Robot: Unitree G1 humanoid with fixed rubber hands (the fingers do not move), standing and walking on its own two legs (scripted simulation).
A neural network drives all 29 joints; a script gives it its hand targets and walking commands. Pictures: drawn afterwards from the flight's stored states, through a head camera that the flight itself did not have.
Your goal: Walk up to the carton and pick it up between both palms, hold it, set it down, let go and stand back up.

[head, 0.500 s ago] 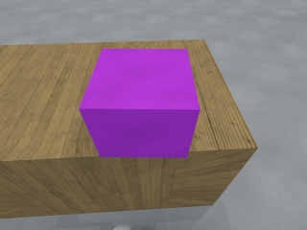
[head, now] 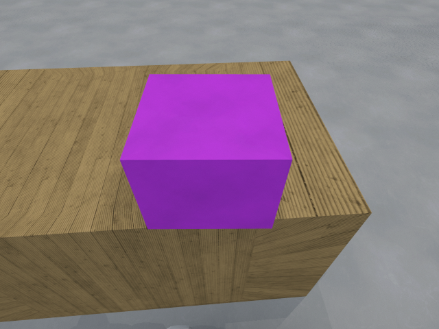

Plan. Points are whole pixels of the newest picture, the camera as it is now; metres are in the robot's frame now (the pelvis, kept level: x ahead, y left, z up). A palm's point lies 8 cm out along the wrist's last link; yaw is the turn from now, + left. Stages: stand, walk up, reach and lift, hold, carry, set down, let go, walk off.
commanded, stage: walk up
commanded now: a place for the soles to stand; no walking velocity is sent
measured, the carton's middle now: (209, 150) +0.49 +0.04 +0.04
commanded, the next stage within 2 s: reach and lift in 1.38 s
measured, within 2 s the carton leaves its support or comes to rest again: neither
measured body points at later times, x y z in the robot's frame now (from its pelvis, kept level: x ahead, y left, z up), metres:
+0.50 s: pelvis +0.02 +0.00 +0.00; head +0.03 +0.00 +0.45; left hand +0.09 +0.33 -0.11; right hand +0.08 -0.33 -0.11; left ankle +0.05 +0.13 -0.71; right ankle +0.03 -0.15 -0.71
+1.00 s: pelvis +0.03 -0.01 +0.00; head +0.05 -0.01 +0.45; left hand +0.13 +0.32 -0.10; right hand +0.10 -0.34 -0.10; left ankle +0.05 +0.13 -0.71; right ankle +0.03 -0.15 -0.71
